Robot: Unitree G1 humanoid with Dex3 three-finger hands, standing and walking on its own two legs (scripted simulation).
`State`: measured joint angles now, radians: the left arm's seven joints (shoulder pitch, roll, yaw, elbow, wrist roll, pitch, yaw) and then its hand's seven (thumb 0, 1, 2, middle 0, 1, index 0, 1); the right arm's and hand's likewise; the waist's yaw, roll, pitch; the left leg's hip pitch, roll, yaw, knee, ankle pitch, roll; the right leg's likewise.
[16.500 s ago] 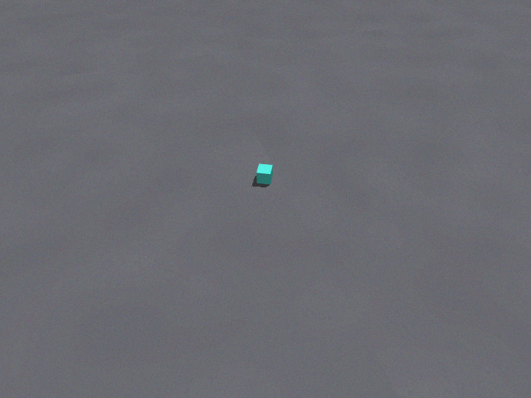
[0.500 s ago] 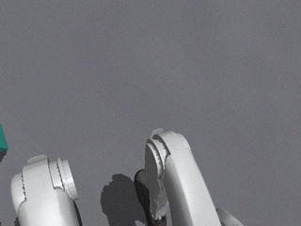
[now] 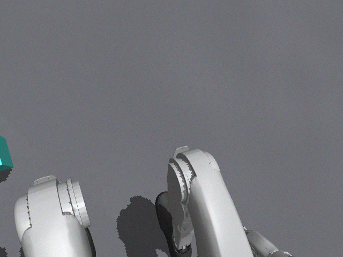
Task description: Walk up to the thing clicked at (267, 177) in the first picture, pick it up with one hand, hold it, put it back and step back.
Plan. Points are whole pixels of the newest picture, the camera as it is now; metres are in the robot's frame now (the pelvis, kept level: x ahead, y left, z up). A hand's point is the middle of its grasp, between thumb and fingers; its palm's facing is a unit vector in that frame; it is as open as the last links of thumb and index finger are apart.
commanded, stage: close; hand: left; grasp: from above
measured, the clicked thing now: out of the picture +0.39 +0.34 -0.25
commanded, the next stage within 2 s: settle in 0.04 s
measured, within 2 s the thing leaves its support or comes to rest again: leaves its support in 0.48 s
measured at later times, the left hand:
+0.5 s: hand out of the picture +0.38 +0.33 -0.21, palm faces -0.41 -0.16 -0.90, open 10.7 cm
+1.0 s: hand out of the picture +0.37 +0.34 -0.12, palm faces -0.49 -0.13 -0.86, open 10.6 cm
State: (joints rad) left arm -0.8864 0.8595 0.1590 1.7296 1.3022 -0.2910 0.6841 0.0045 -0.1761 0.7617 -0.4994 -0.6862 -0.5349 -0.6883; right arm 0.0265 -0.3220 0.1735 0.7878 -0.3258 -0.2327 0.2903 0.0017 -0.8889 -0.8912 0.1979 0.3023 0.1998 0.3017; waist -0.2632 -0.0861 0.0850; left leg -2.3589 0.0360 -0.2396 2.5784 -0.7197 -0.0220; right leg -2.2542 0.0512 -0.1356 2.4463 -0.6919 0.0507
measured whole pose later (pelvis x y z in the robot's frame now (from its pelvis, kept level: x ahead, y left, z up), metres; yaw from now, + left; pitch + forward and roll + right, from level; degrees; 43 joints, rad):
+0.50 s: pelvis +0.00 +0.00 +0.00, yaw +1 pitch +29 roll -11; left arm -0.76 0.77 0.21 1.49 1.28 -0.27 0.60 0.00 -0.12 0.64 -0.57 -0.71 -0.60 -0.68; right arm 0.08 -0.31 0.11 0.80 -0.28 -0.19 0.29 0.00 -0.91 -0.90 0.20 0.30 0.20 0.30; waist -0.23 -0.06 0.02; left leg -2.37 0.03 -0.23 2.56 -0.73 -0.03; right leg -2.26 0.04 -0.13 2.44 -0.71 0.04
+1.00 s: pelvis -0.01 +0.00 +0.05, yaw +5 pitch +33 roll -7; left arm -0.77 0.66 0.08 1.25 1.20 -0.23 0.32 -0.01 -0.11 0.58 -0.65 -0.62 -0.67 -0.58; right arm 0.10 -0.29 0.00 0.76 -0.13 -0.08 0.20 0.00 -0.92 -0.90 0.20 0.30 0.20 0.30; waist -0.14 0.00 -0.06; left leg -2.28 0.03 -0.14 2.36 -0.68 -0.02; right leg -2.19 0.01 -0.07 2.30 -0.69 0.03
